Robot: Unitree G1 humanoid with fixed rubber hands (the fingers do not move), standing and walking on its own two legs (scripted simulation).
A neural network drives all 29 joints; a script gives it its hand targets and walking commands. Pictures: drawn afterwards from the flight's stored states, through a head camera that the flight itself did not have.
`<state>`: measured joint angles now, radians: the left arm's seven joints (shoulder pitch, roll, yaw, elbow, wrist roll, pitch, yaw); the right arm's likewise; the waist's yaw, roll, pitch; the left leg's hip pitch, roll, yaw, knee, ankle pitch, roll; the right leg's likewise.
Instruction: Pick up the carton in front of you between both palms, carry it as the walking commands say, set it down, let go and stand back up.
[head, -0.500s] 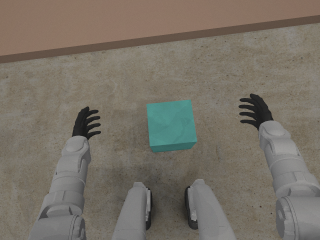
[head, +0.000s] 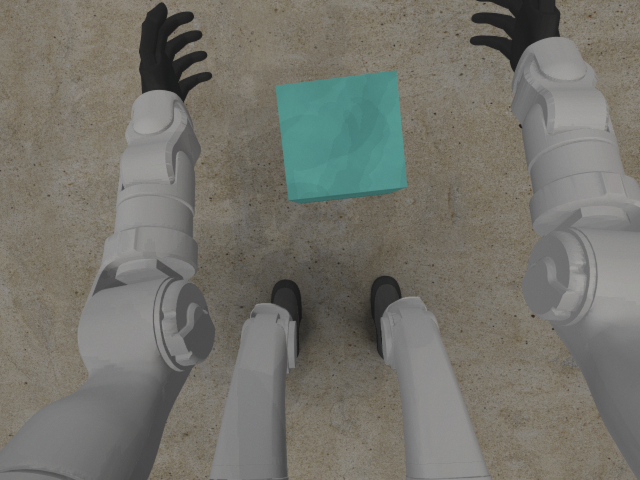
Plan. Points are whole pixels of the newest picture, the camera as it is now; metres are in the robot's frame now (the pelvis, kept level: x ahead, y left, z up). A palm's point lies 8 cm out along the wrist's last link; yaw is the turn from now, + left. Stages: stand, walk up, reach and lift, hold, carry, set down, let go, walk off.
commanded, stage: reach and lift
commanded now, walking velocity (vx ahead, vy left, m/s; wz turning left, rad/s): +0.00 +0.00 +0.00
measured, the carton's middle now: (340, 148) +0.51 -0.02 -0.51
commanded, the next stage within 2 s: none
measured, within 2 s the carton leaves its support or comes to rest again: leaves its support in 1.60 s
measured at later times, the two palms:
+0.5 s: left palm (226, 145) +0.50 +0.18 -0.35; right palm (457, 121) +0.51 -0.21 -0.36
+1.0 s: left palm (245, 147) +0.51 +0.16 -0.44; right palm (434, 130) +0.52 -0.19 -0.44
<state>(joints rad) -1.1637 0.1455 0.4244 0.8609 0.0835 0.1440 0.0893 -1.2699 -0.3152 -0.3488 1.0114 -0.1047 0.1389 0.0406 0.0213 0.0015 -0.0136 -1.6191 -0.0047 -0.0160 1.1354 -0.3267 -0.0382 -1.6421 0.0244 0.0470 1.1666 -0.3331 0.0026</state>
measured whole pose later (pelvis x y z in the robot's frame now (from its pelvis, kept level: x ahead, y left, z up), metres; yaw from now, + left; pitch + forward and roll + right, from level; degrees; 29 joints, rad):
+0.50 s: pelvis -0.03 +0.01 -0.20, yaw +1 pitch +46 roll +2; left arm -1.27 0.25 0.20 0.91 -0.16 0.12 0.17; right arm -1.35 -0.44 -0.13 1.03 0.16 0.11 -0.04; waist 0.01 0.02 0.13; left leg -2.21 -0.06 -0.03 1.94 -0.53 -0.06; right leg -2.23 0.05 0.07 1.96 -0.54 0.04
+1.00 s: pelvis -0.03 +0.01 -0.27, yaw +1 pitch +38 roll +2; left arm -1.43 0.30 0.11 1.11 -0.23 0.04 0.15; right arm -1.49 -0.43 -0.03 1.18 0.23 0.04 -0.07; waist -0.01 0.02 0.36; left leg -2.26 -0.06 -0.03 2.20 -0.59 -0.07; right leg -2.28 0.02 0.04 2.22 -0.61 0.02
